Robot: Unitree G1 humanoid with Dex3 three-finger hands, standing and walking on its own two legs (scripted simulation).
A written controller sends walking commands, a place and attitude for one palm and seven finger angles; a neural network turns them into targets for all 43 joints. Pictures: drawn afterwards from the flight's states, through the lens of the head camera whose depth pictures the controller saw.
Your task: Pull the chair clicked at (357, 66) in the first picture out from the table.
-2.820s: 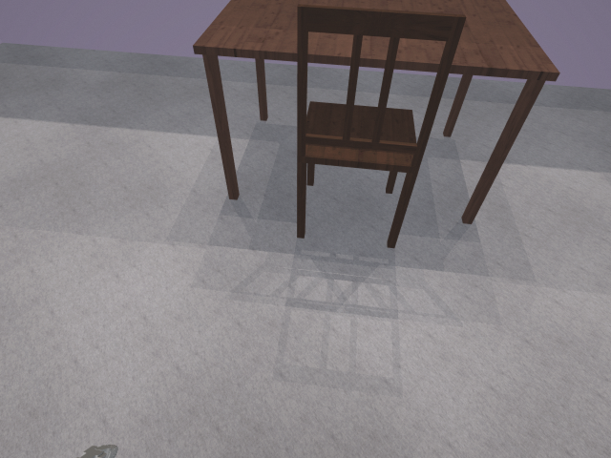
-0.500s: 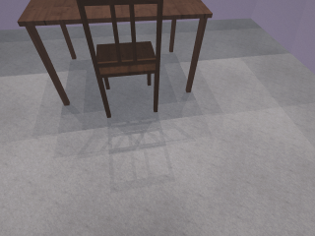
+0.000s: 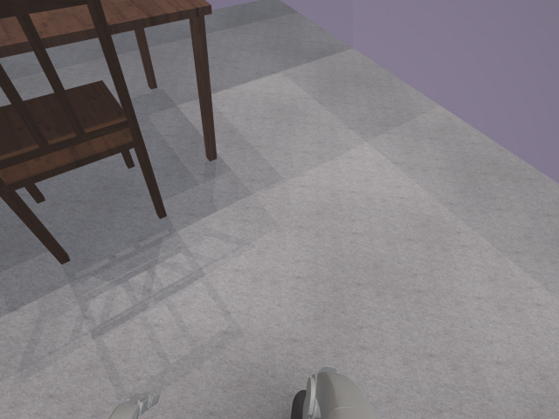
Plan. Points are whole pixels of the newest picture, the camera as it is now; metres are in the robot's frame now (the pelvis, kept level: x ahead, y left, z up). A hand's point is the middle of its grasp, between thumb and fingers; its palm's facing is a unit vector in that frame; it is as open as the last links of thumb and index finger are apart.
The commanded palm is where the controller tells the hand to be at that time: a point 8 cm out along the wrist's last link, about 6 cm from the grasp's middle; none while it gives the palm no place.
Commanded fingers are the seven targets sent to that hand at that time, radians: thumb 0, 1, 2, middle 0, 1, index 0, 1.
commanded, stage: walk to a spot facing it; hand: left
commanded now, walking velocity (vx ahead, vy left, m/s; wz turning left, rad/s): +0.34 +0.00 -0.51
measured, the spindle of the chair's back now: (11, 93) +0.82 +0.66 -0.07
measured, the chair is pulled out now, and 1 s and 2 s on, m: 0.00 0.00 0.00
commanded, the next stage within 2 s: turn to face it in 1.00 s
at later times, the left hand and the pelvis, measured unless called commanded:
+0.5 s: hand (173, 355) +0.24 +0.18 -0.17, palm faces -0.09 -0.98 -0.20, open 7.3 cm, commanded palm none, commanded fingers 0.00 0.90 0.90 -0.20 -0.30 -0.20 -0.30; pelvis +0.20 -0.02 +0.01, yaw -11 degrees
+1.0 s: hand (230, 218) +0.54 +0.10 -0.16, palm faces -0.45 -0.87 -0.18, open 7.4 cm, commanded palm none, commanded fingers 0.00 0.90 0.90 -0.20 -0.30 -0.20 -0.30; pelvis +0.38 -0.03 +0.01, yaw -29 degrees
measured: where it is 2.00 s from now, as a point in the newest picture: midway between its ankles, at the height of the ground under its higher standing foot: (310, 324)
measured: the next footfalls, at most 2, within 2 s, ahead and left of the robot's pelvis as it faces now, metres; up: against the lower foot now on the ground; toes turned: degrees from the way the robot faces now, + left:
right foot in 0.10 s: +0.20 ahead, -0.10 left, +0.00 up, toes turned -10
left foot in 0.58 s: +0.39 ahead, +0.09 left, +0.00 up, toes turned -6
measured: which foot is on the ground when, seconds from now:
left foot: down 0.00-0.08, up 0.10-0.56, down 0.58-1.00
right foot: up 0.00-0.08, down 0.10-0.58, up 0.60-1.00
